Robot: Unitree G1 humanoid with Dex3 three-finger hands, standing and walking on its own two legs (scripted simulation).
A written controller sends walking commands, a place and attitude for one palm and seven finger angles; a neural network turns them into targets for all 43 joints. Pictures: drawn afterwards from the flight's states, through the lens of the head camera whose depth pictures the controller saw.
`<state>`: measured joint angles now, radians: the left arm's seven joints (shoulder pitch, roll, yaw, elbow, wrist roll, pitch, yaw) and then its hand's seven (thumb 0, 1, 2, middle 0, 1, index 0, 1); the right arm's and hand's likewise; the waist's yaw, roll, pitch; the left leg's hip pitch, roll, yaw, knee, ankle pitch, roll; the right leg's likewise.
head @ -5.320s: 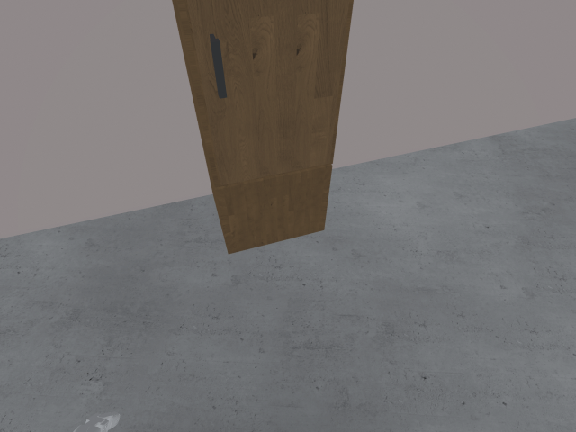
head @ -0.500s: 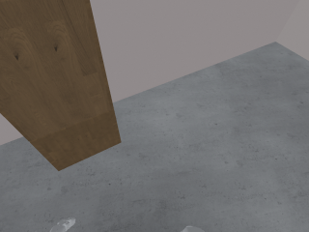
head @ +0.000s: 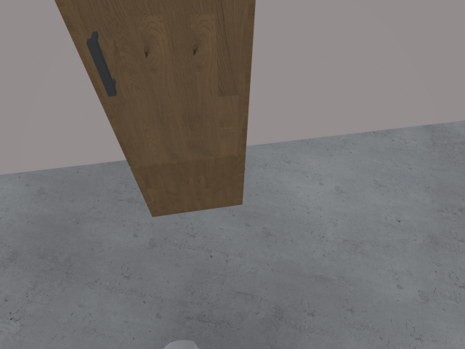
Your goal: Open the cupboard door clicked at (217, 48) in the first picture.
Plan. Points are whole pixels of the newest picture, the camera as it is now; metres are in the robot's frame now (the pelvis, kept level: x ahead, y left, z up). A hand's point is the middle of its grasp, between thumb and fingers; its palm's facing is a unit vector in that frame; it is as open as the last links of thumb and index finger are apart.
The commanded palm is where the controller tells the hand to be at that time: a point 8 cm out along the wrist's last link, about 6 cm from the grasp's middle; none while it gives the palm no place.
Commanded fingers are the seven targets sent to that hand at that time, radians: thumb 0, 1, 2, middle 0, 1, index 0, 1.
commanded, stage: turn to face it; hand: left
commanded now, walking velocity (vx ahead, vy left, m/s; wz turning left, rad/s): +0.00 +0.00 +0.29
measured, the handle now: (103, 65) +0.71 +0.37 +0.08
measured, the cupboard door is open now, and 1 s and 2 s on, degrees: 0 0 0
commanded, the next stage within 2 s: take the last steps up to it in 0.24 s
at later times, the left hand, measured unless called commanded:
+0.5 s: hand out of the picture +0.04 +0.23 -0.15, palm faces +0.13 -0.96 -0.24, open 7.3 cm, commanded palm none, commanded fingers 0.00 0.90 0.90 -0.20 -0.30 -0.20 -0.30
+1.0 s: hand out of the picture -0.07 +0.11 -0.14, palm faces +0.31 -0.94 -0.16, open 7.3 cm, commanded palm none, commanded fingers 0.00 0.90 0.90 -0.20 -0.30 -0.20 -0.30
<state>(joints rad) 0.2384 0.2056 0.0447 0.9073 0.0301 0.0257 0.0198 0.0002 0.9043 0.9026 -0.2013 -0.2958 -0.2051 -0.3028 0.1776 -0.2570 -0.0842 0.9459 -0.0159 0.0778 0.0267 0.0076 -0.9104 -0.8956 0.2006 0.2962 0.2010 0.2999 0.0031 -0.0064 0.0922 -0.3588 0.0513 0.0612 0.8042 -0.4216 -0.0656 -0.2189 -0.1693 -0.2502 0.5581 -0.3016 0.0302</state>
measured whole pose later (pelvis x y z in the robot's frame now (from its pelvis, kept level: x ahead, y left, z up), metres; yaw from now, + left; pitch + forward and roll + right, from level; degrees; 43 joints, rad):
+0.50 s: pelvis -0.01 +0.02 +0.01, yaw +6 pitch -1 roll +1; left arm 0.21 0.20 0.05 0.99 0.02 0.05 0.01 0.00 0.91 0.90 -0.20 -0.29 -0.20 -0.30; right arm 0.24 -0.17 -0.04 0.99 -0.03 0.02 -0.01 0.00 -0.91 -0.89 0.21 0.30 0.21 0.30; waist -0.02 0.01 0.02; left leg -0.21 -0.04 0.02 0.43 -0.20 0.04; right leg -0.31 -0.06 -0.05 0.77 -0.44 0.07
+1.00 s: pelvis +0.09 +0.01 +0.01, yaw +10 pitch +0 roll +1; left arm 0.56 0.04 0.01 1.18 0.03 -0.07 0.03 0.00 0.91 0.90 -0.20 -0.30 -0.20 -0.30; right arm 0.23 -0.18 -0.07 1.08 -0.03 0.02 0.01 0.01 -0.92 -0.90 0.20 0.30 0.20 0.30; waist 0.04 0.04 0.04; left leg -0.55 0.09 0.07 0.86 -0.19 -0.01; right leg 0.06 0.00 -0.14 0.27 -0.33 -0.03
